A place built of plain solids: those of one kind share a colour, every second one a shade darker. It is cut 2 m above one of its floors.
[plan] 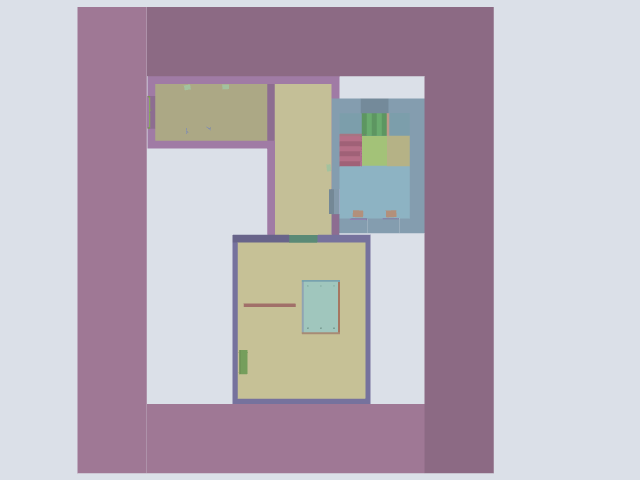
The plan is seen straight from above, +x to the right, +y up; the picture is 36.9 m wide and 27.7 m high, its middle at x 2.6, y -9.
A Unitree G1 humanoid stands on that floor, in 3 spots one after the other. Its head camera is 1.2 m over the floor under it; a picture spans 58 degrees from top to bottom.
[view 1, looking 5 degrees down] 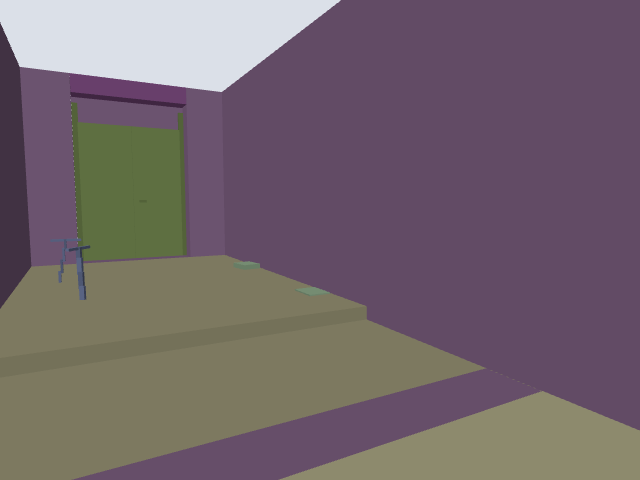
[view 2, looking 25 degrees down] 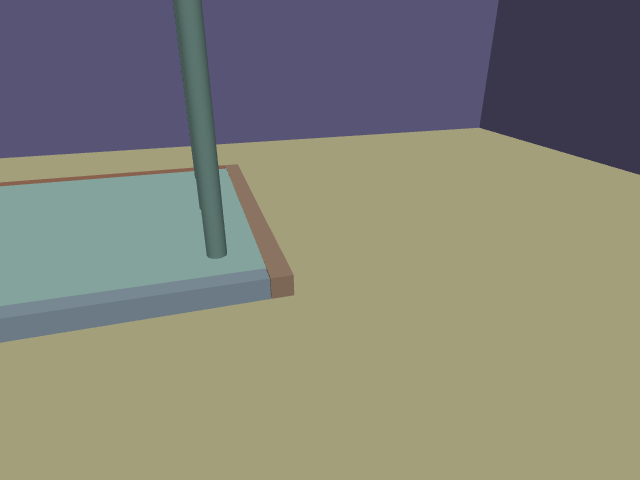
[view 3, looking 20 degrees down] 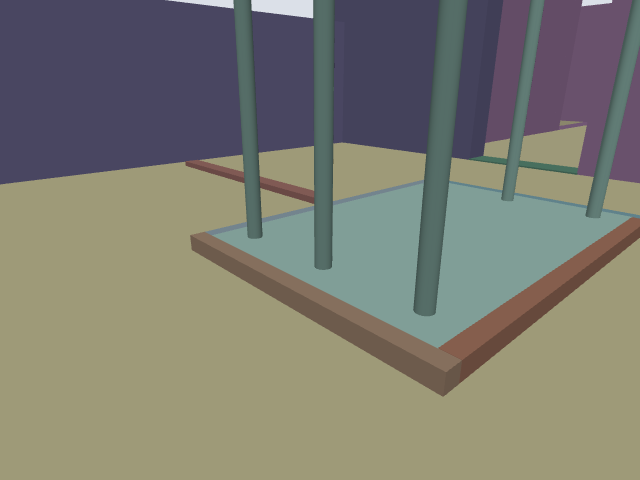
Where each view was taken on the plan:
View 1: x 1.64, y -2.54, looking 151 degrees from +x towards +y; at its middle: wall_arm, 5.25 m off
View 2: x -0.30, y -14.01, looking -17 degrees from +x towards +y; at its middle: floor_yard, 2.84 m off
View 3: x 4.49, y -15.77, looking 138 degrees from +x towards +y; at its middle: post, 2.59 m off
